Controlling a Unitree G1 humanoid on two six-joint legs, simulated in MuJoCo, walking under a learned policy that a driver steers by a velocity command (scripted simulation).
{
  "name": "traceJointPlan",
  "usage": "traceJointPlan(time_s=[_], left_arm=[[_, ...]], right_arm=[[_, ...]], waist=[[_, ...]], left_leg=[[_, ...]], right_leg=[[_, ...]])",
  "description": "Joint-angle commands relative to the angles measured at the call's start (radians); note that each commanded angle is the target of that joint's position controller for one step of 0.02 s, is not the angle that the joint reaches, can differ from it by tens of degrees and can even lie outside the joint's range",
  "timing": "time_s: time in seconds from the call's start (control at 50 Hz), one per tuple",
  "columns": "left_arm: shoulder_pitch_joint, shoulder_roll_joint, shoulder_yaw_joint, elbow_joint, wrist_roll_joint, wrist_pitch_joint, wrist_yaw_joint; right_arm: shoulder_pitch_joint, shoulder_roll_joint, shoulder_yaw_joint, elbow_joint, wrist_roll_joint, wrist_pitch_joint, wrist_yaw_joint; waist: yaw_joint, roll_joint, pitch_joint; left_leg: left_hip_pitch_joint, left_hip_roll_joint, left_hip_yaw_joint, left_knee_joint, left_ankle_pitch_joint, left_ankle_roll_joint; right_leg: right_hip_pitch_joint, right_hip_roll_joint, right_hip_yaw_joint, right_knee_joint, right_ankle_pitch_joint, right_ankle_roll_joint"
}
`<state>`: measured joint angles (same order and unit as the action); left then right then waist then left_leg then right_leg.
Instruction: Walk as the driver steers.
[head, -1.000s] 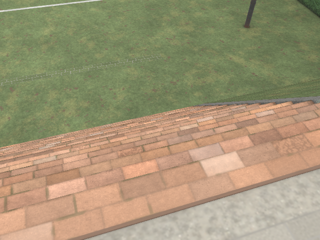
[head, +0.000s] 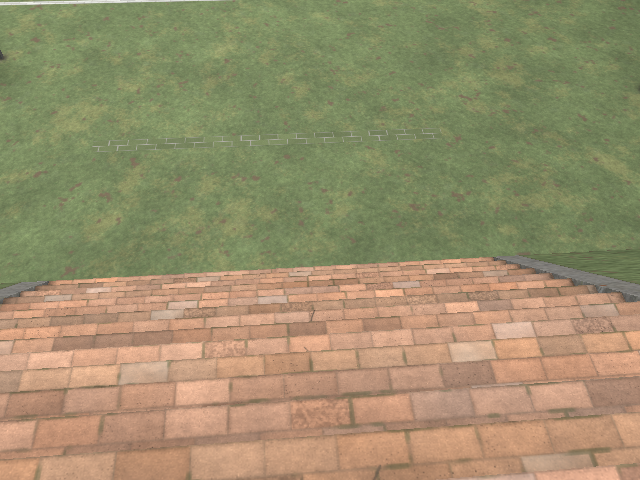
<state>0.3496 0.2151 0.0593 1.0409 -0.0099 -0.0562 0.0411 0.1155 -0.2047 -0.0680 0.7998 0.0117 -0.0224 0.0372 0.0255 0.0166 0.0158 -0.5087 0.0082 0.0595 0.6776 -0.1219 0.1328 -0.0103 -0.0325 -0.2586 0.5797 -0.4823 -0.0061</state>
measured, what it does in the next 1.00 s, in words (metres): goes down, turning left: right foot, then left foot 0.06 m lower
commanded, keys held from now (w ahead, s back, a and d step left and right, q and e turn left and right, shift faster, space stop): w+q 0.48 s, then w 0.52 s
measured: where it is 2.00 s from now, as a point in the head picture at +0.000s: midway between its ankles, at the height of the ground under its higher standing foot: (234, 447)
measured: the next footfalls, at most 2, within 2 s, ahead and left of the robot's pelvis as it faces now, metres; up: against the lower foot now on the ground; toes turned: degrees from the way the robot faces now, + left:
right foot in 0.48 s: +0.27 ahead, -0.13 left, +0.00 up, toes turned +23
left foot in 0.94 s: +0.35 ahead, +0.26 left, -0.06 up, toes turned +25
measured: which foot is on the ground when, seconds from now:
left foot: down 0.00-0.48, up 0.50-0.92, down 0.94-1.00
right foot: up 0.00-0.46, down 0.48-1.00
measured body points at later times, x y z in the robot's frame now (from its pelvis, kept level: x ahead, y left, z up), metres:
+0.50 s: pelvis +0.20 +0.00 -0.02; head +0.19 +0.01 +0.43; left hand +0.25 +0.29 -0.11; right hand +0.40 -0.22 -0.11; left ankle +0.11 +0.07 -0.71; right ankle +0.23 -0.14 -0.70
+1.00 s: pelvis +0.32 +0.11 -0.09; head +0.32 +0.13 +0.36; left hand +0.09 +0.25 -0.23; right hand +0.63 +0.03 -0.16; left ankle +0.35 +0.25 -0.74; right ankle +0.24 -0.15 -0.71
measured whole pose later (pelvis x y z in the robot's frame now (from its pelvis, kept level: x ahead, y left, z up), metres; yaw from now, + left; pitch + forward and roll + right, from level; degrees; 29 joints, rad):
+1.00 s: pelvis +0.32 +0.11 -0.09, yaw +24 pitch +2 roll +0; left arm 0.63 0.21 0.03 0.90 -0.03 -0.03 0.06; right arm 0.06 -0.23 -0.05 0.65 0.05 -0.05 0.07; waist 0.20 -0.03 0.00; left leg -0.73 0.02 0.01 1.10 0.30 0.10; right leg -0.24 -0.08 0.13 1.16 -0.90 0.09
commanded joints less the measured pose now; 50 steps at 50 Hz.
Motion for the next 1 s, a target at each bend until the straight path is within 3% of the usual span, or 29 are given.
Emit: traceJointPlan(time_s=[0.02,0.04,0.06,0.08,0.1,0.16,0.26,0.3,0.34,0.42,0.46,0.48,0.5,0.52,0.54,0.56,0.58,0.6,0.62,0.68,0.78,0.8,0.82,0.86,0.88,0.92,0.94,0.96,1.0], left_arm=[[-0.020,0.071,0.004,-0.088,0.023,-0.017,-0.003],[0.044,0.050,-0.007,-0.146,0.003,-0.062,-0.032],[-0.064,0.143,0.020,-0.157,-0.036,-0.086,-0.042],[-0.124,0.167,0.026,-0.187,-0.044,-0.088,-0.035],[-0.143,0.180,0.036,-0.185,-0.019,-0.079,-0.012],[-0.109,0.160,0.046,-0.210,0.015,-0.026,0.010],[-0.235,0.073,0.008,-0.295,0.049,-0.002,0.004],[-0.104,0.126,0.024,-0.240,0.037,-0.014,-0.025],[-0.127,0.145,0.032,-0.277,0.020,-0.016,-0.036],[-0.195,0.152,0.024,-0.373,0.037,-0.055,-0.057],[-0.147,0.135,0.014,-0.400,0.044,-0.053,-0.053],[0.089,0.172,0.032,-0.325,0.040,-0.063,-0.062],[0.314,0.211,0.047,-0.275,0.050,-0.063,-0.063],[0.313,0.255,0.058,-0.261,0.033,-0.058,-0.075],[0.101,0.185,0.019,-0.330,0.008,-0.046,-0.076],[0.085,0.153,0.008,-0.345,-0.019,-0.040,-0.075],[0.109,0.209,0.022,-0.327,-0.021,-0.040,-0.085],[0.088,0.183,0.013,-0.299,-0.024,-0.036,-0.089],[0.019,0.139,-0.009,-0.332,-0.006,-0.026,-0.073],[0.055,0.241,0.006,-0.279,0.037,0.008,-0.031],[0.074,0.210,-0.012,-0.280,0.018,0.020,-0.027],[0.259,0.150,-0.009,-0.221,-0.005,0.021,-0.005],[0.324,0.128,-0.013,-0.209,-0.001,0.025,0.013],[0.461,0.126,0.004,-0.169,-0.001,0.025,0.021],[0.578,0.088,-0.004,-0.153,-0.012,0.023,0.020],[0.502,0.126,0.005,-0.131,-0.019,0.020,0.023],[0.505,0.094,-0.003,-0.136,-0.027,0.025,0.021],[0.447,0.065,-0.014,-0.147,-0.030,0.025,0.023],[0.160,0.094,-0.010,-0.214,-0.028,0.023,0.009]], right_arm=[[0.331,-0.274,-0.077,0.027,0.014,-0.001,-0.020],[0.340,-0.273,-0.066,-0.020,0.005,-0.020,-0.004],[0.362,-0.196,-0.055,-0.007,0.004,-0.024,0.004],[0.301,-0.170,-0.048,-0.013,0.000,-0.027,0.003],[0.174,-0.156,-0.038,-0.061,-0.006,-0.036,-0.004],[0.164,-0.112,-0.025,-0.077,-0.007,-0.044,-0.027],[0.262,-0.164,-0.046,-0.088,-0.021,0.001,-0.080],[0.248,-0.181,-0.041,-0.118,-0.033,0.009,-0.074],[0.231,-0.133,-0.023,-0.155,-0.013,0.011,-0.064],[0.209,-0.146,-0.012,-0.225,0.000,0.032,-0.074],[0.114,-0.158,-0.008,-0.274,0.021,0.052,-0.081],[0.031,-0.160,-0.006,-0.280,0.023,0.043,-0.077],[-0.063,-0.153,-0.002,-0.293,0.040,0.028,-0.077],[0.083,-0.046,0.015,-0.286,0.049,0.023,-0.086],[0.274,-0.042,0.027,-0.263,0.041,0.005,-0.084],[0.251,-0.108,0.010,-0.227,0.046,-0.006,-0.086],[0.179,-0.128,0.008,-0.243,0.065,-0.002,-0.089],[0.038,-0.125,0.014,-0.273,0.088,0.008,-0.094],[0.054,-0.132,0.017,-0.271,0.054,0.017,-0.086],[0.103,-0.080,0.035,-0.254,0.005,0.030,-0.044],[0.047,-0.072,0.039,-0.279,-0.011,0.015,-0.015],[-0.044,-0.113,0.024,-0.271,0.007,0.006,-0.019],[-0.136,-0.116,0.027,-0.305,0.018,-0.003,-0.016],[-0.250,-0.124,0.017,-0.325,0.044,-0.026,0.005],[-0.363,-0.131,0.014,-0.353,0.033,-0.041,0.015],[-0.280,-0.087,0.010,-0.321,0.043,-0.048,0.035],[-0.220,-0.092,0.007,-0.278,0.054,-0.052,0.032],[-0.161,-0.097,0.003,-0.246,0.029,-0.053,0.044],[0.136,-0.089,-0.022,-0.124,0.032,-0.042,0.044]], waist=[[-0.095,0.238,-0.132],[-0.060,0.317,-0.322],[-0.110,0.133,-0.247],[-0.086,0.039,-0.116],[-0.029,-0.069,-0.048],[0.023,-0.016,-0.076],[-0.009,0.050,-0.139],[0.014,0.052,-0.202],[0.024,0.036,-0.140],[0.007,0.104,-0.077],[0.049,0.146,-0.071],[0.161,0.167,-0.141],[0.304,0.065,-0.151],[0.193,-0.297,-0.118],[-0.016,-0.378,-0.067],[-0.029,-0.207,-0.013],[-0.019,-0.124,0.017],[-0.006,0.007,0.125],[-0.025,0.040,0.098],[-0.047,-0.059,-0.016],[-0.026,-0.165,-0.056],[0.109,-0.215,-0.016],[0.164,-0.259,0.032],[0.244,-0.212,0.040],[0.330,-0.131,0.062],[0.232,-0.160,0.079],[0.214,-0.101,0.049],[0.186,-0.033,0.044],[-0.034,-0.040,-0.036]], left_leg=[[0.547,0.158,-0.379,-0.143,0.265,0.144],[0.789,0.324,-0.882,-0.310,0.044,0.347],[0.742,0.312,-0.848,-0.383,-0.073,0.297],[0.616,0.281,-0.709,-0.378,-0.070,0.245],[0.419,0.223,-0.566,-0.373,0.081,0.195],[0.262,0.126,-0.419,-0.331,0.272,0.161],[0.238,0.057,-0.352,-0.238,0.544,0.115],[0.199,0.077,-0.389,-0.180,0.528,0.112],[0.200,0.088,-0.486,-0.118,0.371,0.134],[0.265,0.101,-0.587,0.043,0.510,0.148],[0.168,0.018,-0.487,0.077,0.744,0.109],[0.024,0.010,-0.500,0.223,0.796,0.081],[-0.065,-0.093,-0.426,0.511,0.691,0.016],[-0.222,-0.294,-0.409,0.827,-0.219,-0.046],[-0.355,-0.260,-0.433,0.890,-0.528,-0.058],[-0.419,-0.199,-0.401,0.946,-0.512,-0.081],[-0.465,-0.156,-0.336,0.955,-0.483,-0.097],[-0.507,-0.090,-0.335,0.817,-0.434,-0.099],[-0.396,-0.058,-0.339,0.768,-0.357,-0.100],[-0.265,-0.026,-0.199,0.711,-0.013,-0.071],[-0.096,-0.017,-0.028,0.510,-0.011,-0.066],[-0.385,0.053,-0.160,0.486,0.098,-0.092],[-0.611,0.076,-0.215,0.412,0.055,-0.116],[-0.828,0.082,-0.251,0.301,0.065,-0.138],[-0.898,0.067,-0.239,0.297,-0.041,-0.144],[-0.766,0.070,-0.230,0.293,-0.031,-0.129],[-0.672,0.054,-0.192,0.262,0.020,-0.106],[-0.435,0.071,-0.194,0.216,0.316,-0.078],[0.259,0.038,-0.173,0.044,0.491,-0.049]], right_leg=[[-0.436,-0.019,0.094,0.777,0.046,-0.027],[-0.724,0.100,0.325,0.987,-0.152,-0.011],[-0.829,0.047,0.398,0.950,-0.067,-0.040],[-0.851,0.012,0.377,0.875,0.024,-0.047],[-0.741,-0.031,0.373,0.760,0.117,-0.031],[-0.572,-0.064,0.363,0.570,0.165,0.016],[-0.511,0.012,0.295,0.324,0.403,0.020],[-0.416,0.035,0.291,0.487,0.538,0.000],[-0.546,0.018,0.324,0.577,0.388,-0.022],[-0.678,0.015,0.342,0.568,0.249,-0.033],[-0.481,0.064,0.251,0.341,0.103,-0.020],[-0.156,0.047,0.276,0.360,0.313,-0.040],[-0.008,0.026,0.261,0.192,0.450,-0.081],[0.037,-0.156,0.612,0.046,0.711,-0.217],[0.005,-0.314,0.821,0.065,1.282,-0.290],[-0.042,-0.330,0.804,0.078,1.313,-0.291],[-0.109,-0.352,0.908,0.000,0.979,-0.334],[-0.263,-0.315,0.915,-0.030,0.591,-0.302],[-0.342,-0.276,0.784,0.021,0.694,-0.267],[-0.397,-0.206,0.674,0.089,0.569,-0.222],[-0.405,-0.131,0.492,0.169,0.617,-0.144],[-0.137,-0.137,0.552,0.268,0.388,-0.127],[0.050,-0.162,0.612,0.296,0.364,-0.141],[0.240,-0.189,0.731,0.338,0.229,-0.188],[0.261,-0.174,0.753,0.338,0.238,-0.183],[0.118,-0.209,0.802,0.328,0.238,-0.174],[0.052,-0.195,0.715,0.395,0.169,-0.148],[-0.130,-0.161,0.640,0.402,0.081,-0.091],[-0.549,-0.076,0.484,0.517,-0.079,-0.003]])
